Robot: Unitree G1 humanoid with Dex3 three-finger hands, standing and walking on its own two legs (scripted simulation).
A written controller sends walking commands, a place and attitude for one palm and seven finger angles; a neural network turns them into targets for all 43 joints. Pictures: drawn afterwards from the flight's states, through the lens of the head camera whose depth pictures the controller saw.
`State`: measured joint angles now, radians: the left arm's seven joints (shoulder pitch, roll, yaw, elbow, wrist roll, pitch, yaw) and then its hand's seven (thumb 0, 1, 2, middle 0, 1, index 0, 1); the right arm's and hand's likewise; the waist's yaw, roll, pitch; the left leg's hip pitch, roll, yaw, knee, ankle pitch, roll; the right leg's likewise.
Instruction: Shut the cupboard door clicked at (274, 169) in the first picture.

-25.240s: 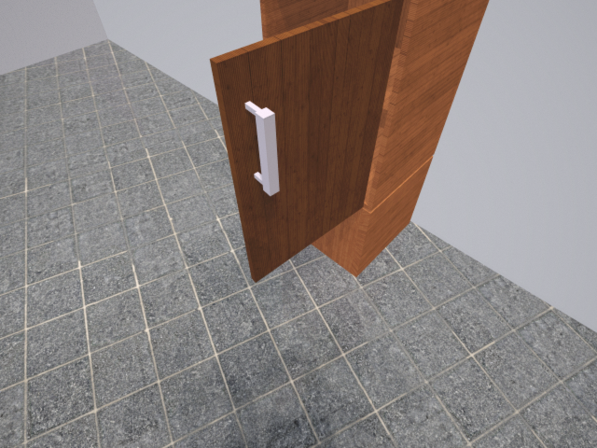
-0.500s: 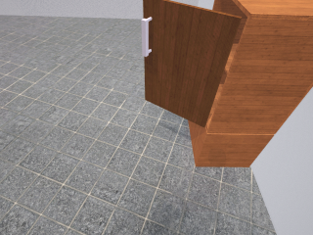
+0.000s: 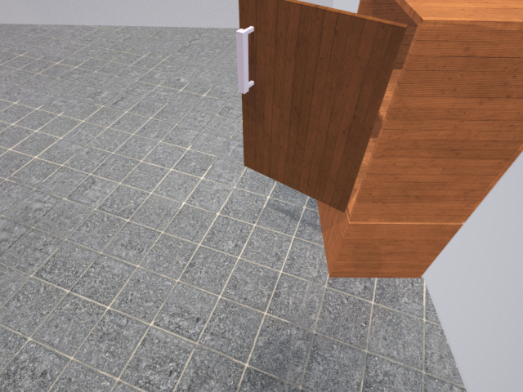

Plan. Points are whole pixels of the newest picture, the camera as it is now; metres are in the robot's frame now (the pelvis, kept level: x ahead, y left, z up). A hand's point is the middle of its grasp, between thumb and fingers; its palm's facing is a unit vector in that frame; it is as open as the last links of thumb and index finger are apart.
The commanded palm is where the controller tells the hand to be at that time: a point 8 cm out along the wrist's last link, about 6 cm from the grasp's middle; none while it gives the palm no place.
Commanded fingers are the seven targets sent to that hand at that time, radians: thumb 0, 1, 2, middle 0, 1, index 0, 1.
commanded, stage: walk to a spot facing it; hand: left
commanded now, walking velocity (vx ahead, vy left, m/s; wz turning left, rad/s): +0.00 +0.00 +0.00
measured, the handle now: (246, 60) +0.91 +0.09 +0.08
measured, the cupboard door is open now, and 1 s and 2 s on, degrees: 56 56 56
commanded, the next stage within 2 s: none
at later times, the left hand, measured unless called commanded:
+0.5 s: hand out of the picture +0.01 +0.22 -0.21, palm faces +0.22 -0.95 -0.20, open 7.4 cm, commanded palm none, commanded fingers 0.00 0.90 0.90 -0.20 -0.30 -0.20 -0.30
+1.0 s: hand out of the picture -0.01 +0.22 -0.16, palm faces +0.45 -0.84 -0.32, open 7.4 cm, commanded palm none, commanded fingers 0.00 0.90 0.90 -0.20 -0.30 -0.20 -0.30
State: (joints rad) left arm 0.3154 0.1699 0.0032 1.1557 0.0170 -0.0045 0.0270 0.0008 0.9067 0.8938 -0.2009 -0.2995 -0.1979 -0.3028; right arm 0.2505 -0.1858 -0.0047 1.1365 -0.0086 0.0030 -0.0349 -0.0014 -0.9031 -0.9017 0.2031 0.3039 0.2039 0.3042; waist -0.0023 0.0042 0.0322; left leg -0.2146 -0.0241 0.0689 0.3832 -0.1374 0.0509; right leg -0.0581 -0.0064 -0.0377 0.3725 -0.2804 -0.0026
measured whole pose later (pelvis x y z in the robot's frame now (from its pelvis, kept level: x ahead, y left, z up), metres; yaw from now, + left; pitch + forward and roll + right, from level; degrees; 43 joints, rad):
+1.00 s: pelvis +0.00 -0.02 -0.01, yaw +29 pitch +3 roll +0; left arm 0.16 0.25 0.06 0.86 0.03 0.03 0.02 0.00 0.91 0.89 -0.20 -0.30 -0.20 -0.30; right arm 0.22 -0.25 -0.09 0.93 -0.02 0.07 0.00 0.00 -0.90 -0.90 0.21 0.30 0.21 0.30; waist -0.02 0.02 0.05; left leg -0.46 -0.13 -0.18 0.61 -0.26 -0.01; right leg -0.27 0.00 0.02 0.50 -0.30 0.00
